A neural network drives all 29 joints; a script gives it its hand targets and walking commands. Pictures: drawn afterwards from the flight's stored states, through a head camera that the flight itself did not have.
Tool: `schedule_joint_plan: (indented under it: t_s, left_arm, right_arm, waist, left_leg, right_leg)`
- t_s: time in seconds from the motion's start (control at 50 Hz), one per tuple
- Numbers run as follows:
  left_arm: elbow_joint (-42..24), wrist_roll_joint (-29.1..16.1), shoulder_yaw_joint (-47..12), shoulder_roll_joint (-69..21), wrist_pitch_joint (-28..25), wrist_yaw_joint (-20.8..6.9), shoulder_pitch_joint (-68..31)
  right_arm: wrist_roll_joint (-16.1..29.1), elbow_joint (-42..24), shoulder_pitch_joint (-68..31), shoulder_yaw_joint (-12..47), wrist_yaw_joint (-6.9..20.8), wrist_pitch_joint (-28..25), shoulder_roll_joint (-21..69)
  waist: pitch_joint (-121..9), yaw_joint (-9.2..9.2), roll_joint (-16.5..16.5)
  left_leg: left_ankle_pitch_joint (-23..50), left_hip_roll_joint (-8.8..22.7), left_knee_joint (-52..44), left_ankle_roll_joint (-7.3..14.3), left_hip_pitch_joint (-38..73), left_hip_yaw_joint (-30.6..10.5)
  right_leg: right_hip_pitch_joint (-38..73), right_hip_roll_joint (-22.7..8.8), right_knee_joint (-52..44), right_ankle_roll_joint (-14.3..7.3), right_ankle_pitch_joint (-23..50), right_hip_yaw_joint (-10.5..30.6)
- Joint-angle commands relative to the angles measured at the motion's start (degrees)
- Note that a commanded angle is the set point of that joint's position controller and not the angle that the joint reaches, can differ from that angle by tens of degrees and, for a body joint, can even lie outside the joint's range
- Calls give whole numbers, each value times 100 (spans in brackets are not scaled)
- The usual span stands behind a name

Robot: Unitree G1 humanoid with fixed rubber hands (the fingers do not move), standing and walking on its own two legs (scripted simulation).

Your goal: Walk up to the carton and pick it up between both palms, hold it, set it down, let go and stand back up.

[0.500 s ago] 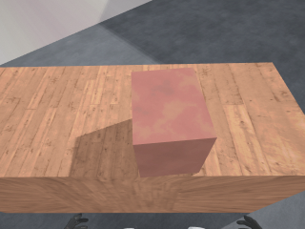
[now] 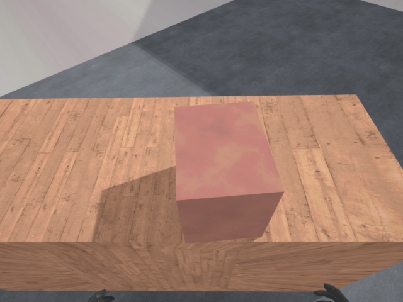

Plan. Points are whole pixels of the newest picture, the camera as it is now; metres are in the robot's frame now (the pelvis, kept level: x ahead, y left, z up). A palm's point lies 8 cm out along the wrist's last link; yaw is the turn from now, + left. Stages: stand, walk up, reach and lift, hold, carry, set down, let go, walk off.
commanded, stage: stand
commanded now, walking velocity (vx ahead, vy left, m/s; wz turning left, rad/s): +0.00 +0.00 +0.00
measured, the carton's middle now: (219, 173) +0.39 -0.01 +0.00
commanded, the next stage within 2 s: none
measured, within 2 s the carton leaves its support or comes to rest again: neither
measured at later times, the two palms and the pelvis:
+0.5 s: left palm out of the picture +0.07 +0.26 -0.11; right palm out of the picture +0.07 -0.25 -0.11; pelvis -0.01 +0.01 +0.00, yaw -1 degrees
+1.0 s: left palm out of the picture +0.05 +0.26 -0.11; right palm out of the picture +0.03 -0.25 -0.11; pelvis -0.03 +0.01 +0.00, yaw -2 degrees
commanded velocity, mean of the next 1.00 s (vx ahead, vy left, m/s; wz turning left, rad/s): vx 0.00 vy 0.00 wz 0.00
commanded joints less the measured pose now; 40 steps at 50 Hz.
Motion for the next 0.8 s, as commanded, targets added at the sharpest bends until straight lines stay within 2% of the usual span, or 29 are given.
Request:
schedule_joint_plan:
  t_s: [0.0,0.02,0.12,0.2,0.22,0.34,0.4,0.48,0.5,0.52,0.54,0.56,0.58,0.6,0.62,0.64,0.72,0.74,0.76,0.78]
  left_arm:
    - [-561,7,278,920,-185,38,37]
    - [-553,9,276,929,-194,47,48]
    - [-541,13,281,945,-210,62,160]
    - [-505,21,283,898,-195,44,221]
    - [-505,15,265,892,-194,50,184]
    - [-455,15,248,882,-213,57,261]
    - [-428,21,251,829,-212,44,355]
    - [-396,32,244,839,-218,44,352]
    - [-404,21,224,840,-222,54,276]
    - [-380,26,236,822,-228,44,403]
    - [-394,19,220,840,-230,56,268]
    - [-367,26,237,833,-237,46,426]
    - [-380,24,229,855,-236,58,321]
    - [-364,25,232,846,-238,51,397]
    - [-369,19,217,829,-234,57,311]
    - [-356,26,222,796,-237,48,407]
    - [-333,30,210,805,-235,64,360]
    - [-302,39,226,786,-240,51,509]
    - [-343,21,217,822,-239,69,313]
    - [-315,26,225,808,-243,61,451]
  right_arm:
    - [5,-547,-65,-313,-36,-159,-1011]
    - [6,-543,-61,-321,-37,-152,-1015]
    - [-3,-510,108,-318,-13,-120,-921]
    - [-23,-459,210,-356,-14,-147,-969]
    - [-11,-447,156,-352,-25,-147,-987]
    - [-5,-442,223,-355,-23,-137,-979]
    - [-23,-433,379,-373,-8,-143,-975]
    - [-23,-425,411,-377,1,-151,-972]
    - [-2,-421,357,-378,-4,-146,-985]
    - [-31,-406,503,-374,7,-155,-950]
    - [0,-417,361,-374,0,-146,-986]
    - [-38,-401,540,-385,12,-152,-943]
    - [-7,-393,432,-376,7,-146,-966]
    - [-26,-396,545,-384,12,-155,-960]
    - [-11,-382,489,-385,7,-154,-981]
    - [-36,-395,574,-389,11,-165,-982]
    - [-3,-374,508,-388,5,-156,-989]
    - [-43,-380,693,-401,19,-161,-946]
    - [1,-384,519,-394,9,-151,-969]
    - [-35,-376,689,-392,20,-155,-922]
  waist:
    - [-842,-14,201]
    - [-810,-6,115]
    - [-831,-46,-17]
    - [-711,-32,89]
    - [-604,-17,64]
    - [-609,-17,131]
    - [-581,-29,140]
    - [-491,-22,70]
    - [-409,-30,10]
    - [-558,-34,32]
    - [-351,-35,57]
    - [-506,-48,45]
    - [-332,-31,49]
    - [-462,-54,7]
    - [-345,-45,14]
    - [-446,-37,32]
    - [-246,-33,76]
    - [-399,-56,45]
    - [-227,-59,43]
    - [-414,-71,10]
  left_leg:
    - [2031,456,-722,378,257,-479]
    - [2181,465,-700,372,270,-479]
    - [1691,343,-601,288,337,-356]
    - [1578,387,-788,330,302,-421]
    - [1798,416,-806,325,258,-446]
    - [1771,402,-893,308,241,-431]
    - [1340,390,-980,350,243,-432]
    - [1198,388,-1033,339,170,-441]
    - [1432,394,-1014,322,144,-448]
    - [1046,367,-1023,340,249,-426]
    - [1405,379,-1017,316,145,-442]
    - [1005,355,-1031,340,236,-431]
    - [1250,361,-1040,314,127,-439]
    - [1033,358,-1055,327,212,-439]
    - [1216,373,-1084,313,135,-452]
    - [942,374,-1112,337,179,-447]
    - [1113,380,-1160,316,43,-456]
    - [684,341,-1148,345,141,-442]
    - [1147,358,-1135,306,37,-458]
    - [731,340,-1143,323,135,-436]
  right_leg:
    - [209,-642,-796,-218,1881,703]
    - [215,-643,-785,-213,2022,689]
    - [183,-762,-1042,-321,1858,855]
    - [142,-651,-983,-265,1533,766]
    - [104,-645,-975,-239,1713,756]
    - [153,-636,-986,-198,1756,763]
    - [117,-592,-1010,-199,1292,768]
    - [67,-577,-1063,-180,1143,777]
    - [2,-604,-1096,-171,1350,791]
    - [46,-594,-1105,-196,995,823]
    - [-60,-613,-1135,-176,1342,834]
    - [15,-599,-1114,-207,996,831]
    - [-65,-609,-1149,-180,1213,836]
    - [-23,-594,-1127,-185,991,840]
    - [-60,-588,-1126,-166,1143,824]
    - [0,-561,-1120,-172,881,828]
    - [-97,-571,-1154,-128,1070,849]
    - [-60,-563,-1143,-164,649,875]
    - [-164,-595,-1186,-151,1065,900]
    - [-84,-581,-1201,-173,667,908]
